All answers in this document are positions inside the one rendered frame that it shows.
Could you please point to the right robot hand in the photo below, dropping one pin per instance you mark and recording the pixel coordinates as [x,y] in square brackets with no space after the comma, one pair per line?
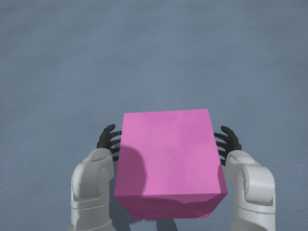
[232,143]

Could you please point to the right robot forearm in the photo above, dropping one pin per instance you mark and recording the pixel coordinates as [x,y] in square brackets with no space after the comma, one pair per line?
[253,193]

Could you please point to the left robot hand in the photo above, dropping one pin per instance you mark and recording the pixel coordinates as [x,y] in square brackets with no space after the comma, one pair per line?
[105,140]

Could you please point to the left robot forearm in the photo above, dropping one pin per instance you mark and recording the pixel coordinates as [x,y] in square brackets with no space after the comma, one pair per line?
[90,192]

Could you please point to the carton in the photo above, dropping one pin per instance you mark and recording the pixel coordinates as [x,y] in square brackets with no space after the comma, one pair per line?
[168,165]

